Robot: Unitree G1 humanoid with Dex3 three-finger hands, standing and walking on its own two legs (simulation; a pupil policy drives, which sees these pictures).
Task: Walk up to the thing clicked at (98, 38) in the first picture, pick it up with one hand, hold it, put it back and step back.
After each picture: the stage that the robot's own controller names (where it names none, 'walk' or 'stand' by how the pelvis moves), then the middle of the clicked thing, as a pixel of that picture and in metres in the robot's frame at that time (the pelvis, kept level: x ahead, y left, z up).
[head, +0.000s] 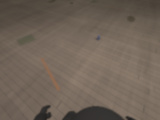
stand; (98, 37) +1.88 -0.22 -0.72
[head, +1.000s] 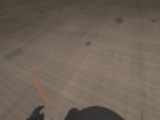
walk; (88, 43) +1.76 +0.15 -0.70
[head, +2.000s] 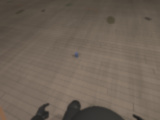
walk; (76, 54) +1.16 +0.33 -0.72
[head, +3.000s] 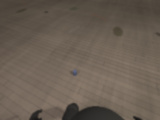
walk; (74, 72) +0.75 +0.26 -0.71
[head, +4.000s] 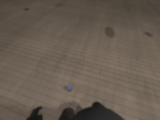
walk; (69, 88) +0.44 +0.19 -0.71
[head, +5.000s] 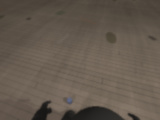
stand; (69, 101) +0.31 +0.21 -0.71
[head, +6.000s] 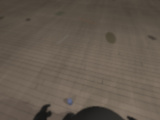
stand; (70, 101) +0.30 +0.22 -0.72
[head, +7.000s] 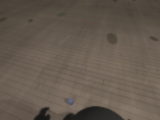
stand; (70, 101) +0.31 +0.21 -0.73
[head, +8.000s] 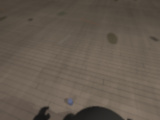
stand; (70, 101) +0.30 +0.21 -0.73
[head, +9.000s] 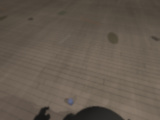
stand; (70, 101) +0.30 +0.21 -0.73
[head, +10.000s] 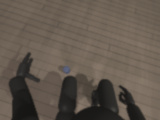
go down; (66, 70) +0.38 +0.20 -0.42
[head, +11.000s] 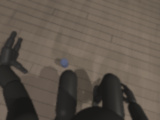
go down; (64, 63) +0.41 +0.21 -0.32
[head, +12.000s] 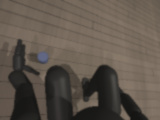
close in; (43, 58) +0.40 +0.24 -0.23
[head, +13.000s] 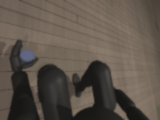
close; (27, 57) +0.39 +0.26 -0.22
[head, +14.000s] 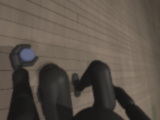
lift; (27, 56) +0.39 +0.25 -0.22
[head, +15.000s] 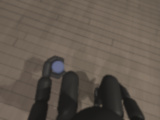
lift; (58, 68) +0.31 +0.22 -0.05
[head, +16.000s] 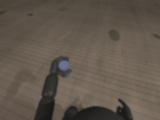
hold; (64, 69) +0.34 +0.17 +0.06
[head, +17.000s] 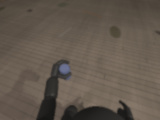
hold; (65, 72) +0.33 +0.17 +0.01
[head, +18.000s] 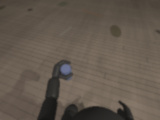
hold; (66, 72) +0.33 +0.16 +0.01
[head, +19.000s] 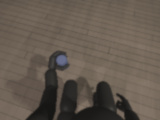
crouch; (63, 62) +0.39 +0.18 -0.07
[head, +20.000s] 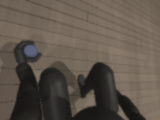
lower; (32, 53) +0.41 +0.25 -0.21
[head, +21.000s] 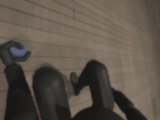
lower; (19, 52) +0.42 +0.27 -0.23
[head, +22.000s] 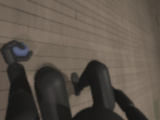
lower; (21, 52) +0.41 +0.27 -0.23
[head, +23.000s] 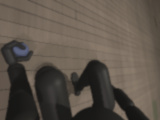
lower; (22, 52) +0.42 +0.26 -0.23
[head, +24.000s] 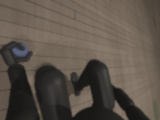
lower; (21, 53) +0.42 +0.26 -0.22
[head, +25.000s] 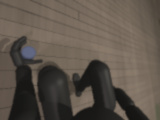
withdraw; (28, 54) +0.40 +0.24 -0.22
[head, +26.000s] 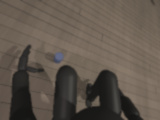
stand; (58, 58) +0.41 +0.21 -0.26
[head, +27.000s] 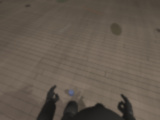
stand; (71, 93) +0.35 +0.17 -0.63
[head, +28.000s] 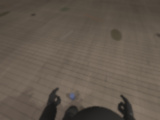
stand; (72, 96) +0.35 +0.18 -0.67
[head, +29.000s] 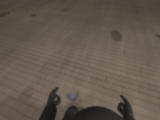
stand; (72, 97) +0.35 +0.18 -0.67
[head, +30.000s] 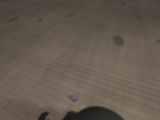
walk; (74, 98) +0.37 +0.17 -0.72
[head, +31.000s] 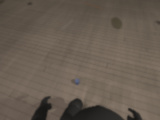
walk; (77, 81) +0.47 +0.15 -0.70
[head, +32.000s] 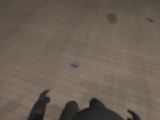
walk; (75, 64) +0.77 +0.17 -0.70
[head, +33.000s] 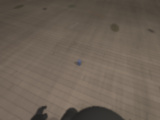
stand; (79, 62) +0.98 +0.17 -0.71
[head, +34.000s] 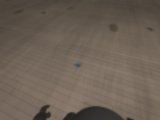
stand; (78, 64) +0.97 +0.18 -0.73
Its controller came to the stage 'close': yes
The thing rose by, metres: 0.72
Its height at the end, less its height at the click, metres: +0.00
